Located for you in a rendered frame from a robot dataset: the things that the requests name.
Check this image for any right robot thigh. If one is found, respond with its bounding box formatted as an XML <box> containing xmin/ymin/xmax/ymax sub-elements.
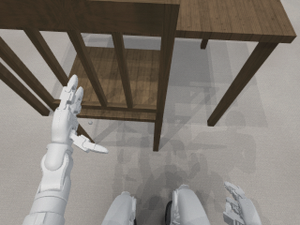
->
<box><xmin>172</xmin><ymin>188</ymin><xmax>211</xmax><ymax>225</ymax></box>

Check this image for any chair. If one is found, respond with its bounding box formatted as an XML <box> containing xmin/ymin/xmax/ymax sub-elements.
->
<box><xmin>0</xmin><ymin>0</ymin><xmax>180</xmax><ymax>152</ymax></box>

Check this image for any left robot thigh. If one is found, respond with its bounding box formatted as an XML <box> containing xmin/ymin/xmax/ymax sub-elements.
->
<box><xmin>101</xmin><ymin>194</ymin><xmax>137</xmax><ymax>225</ymax></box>

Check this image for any robot left hand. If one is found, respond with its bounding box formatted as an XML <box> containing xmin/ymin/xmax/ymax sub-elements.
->
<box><xmin>51</xmin><ymin>74</ymin><xmax>109</xmax><ymax>154</ymax></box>

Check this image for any table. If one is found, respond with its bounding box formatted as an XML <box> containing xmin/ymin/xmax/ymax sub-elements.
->
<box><xmin>0</xmin><ymin>0</ymin><xmax>297</xmax><ymax>127</ymax></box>

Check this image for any robot right hand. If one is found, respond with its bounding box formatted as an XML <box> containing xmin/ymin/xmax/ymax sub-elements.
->
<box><xmin>223</xmin><ymin>181</ymin><xmax>262</xmax><ymax>225</ymax></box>

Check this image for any robot thigh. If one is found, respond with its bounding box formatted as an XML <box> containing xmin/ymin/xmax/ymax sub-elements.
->
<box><xmin>172</xmin><ymin>188</ymin><xmax>211</xmax><ymax>225</ymax></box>
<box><xmin>101</xmin><ymin>194</ymin><xmax>137</xmax><ymax>225</ymax></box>

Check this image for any left robot forearm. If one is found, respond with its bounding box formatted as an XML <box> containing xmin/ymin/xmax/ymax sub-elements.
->
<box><xmin>22</xmin><ymin>142</ymin><xmax>74</xmax><ymax>225</ymax></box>

